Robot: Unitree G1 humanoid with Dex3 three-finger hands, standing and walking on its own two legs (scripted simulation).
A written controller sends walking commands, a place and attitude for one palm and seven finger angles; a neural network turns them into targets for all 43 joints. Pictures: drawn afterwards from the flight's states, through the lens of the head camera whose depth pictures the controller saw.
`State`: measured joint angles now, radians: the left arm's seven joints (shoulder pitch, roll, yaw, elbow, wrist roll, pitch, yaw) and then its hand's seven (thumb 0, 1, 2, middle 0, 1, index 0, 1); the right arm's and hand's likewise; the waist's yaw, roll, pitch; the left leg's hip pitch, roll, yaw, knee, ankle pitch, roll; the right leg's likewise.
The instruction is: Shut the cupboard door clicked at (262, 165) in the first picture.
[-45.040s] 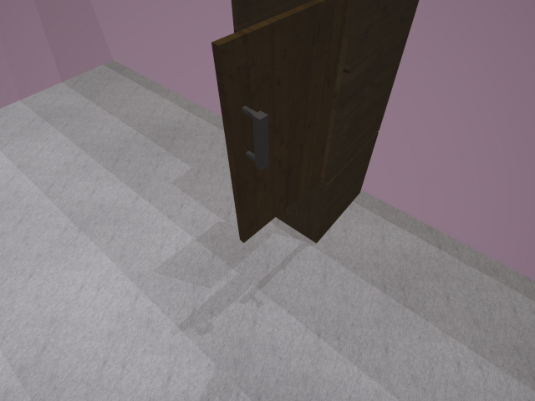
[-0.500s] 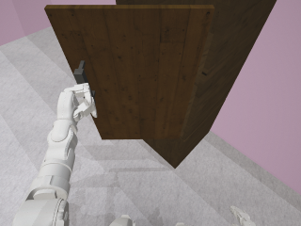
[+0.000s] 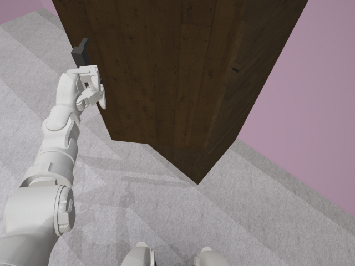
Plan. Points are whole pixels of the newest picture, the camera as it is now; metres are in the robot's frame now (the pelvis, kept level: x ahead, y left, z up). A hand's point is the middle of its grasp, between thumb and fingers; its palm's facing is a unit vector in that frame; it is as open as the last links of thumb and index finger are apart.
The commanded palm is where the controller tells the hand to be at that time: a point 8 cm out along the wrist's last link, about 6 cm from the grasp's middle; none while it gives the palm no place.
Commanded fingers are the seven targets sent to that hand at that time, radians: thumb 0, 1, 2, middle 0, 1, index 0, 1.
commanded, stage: push the door shut along its arc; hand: left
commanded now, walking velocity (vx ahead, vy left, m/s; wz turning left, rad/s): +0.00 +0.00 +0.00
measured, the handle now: (90, 69) +0.55 +0.20 +0.10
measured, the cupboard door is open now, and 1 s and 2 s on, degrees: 35 21 16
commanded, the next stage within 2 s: pull the fist back off the door in 1.10 s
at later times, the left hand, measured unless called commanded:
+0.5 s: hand (118, 74) +0.52 +0.13 +0.11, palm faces -0.18 -0.98 +0.00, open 3.1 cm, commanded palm +0.53 +0.17 +0.10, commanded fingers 0.00 0.90 0.90 -1.30 -1.50 -1.30 -1.50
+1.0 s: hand (135, 58) +0.58 +0.09 +0.11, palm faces -0.31 -0.95 -0.01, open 2.8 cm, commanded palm +0.59 +0.13 +0.10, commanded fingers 0.00 0.90 0.90 -1.30 -1.50 -1.30 -1.50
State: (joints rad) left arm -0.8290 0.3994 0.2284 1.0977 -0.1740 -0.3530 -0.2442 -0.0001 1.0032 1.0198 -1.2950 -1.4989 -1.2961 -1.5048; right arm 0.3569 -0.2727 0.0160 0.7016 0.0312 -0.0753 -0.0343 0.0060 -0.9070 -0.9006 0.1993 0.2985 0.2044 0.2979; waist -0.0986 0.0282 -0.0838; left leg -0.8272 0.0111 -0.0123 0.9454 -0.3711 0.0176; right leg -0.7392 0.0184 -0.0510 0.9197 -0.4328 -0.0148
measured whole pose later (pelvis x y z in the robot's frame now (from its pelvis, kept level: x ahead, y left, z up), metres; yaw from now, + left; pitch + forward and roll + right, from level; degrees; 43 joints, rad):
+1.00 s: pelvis +0.01 -0.01 -0.03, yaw -3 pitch +25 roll -4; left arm -1.29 0.63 0.30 1.35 -0.06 -0.23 -0.42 -0.01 0.82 0.91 -1.29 -1.50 -1.29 -1.50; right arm 0.43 -0.27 0.04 0.69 -0.01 -0.08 -0.02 0.00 -0.91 -0.90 0.20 0.30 0.20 0.30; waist -0.25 0.06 -0.09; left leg -1.10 0.06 -0.02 1.09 -0.43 0.01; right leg -1.01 0.06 -0.05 1.04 -0.47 -0.03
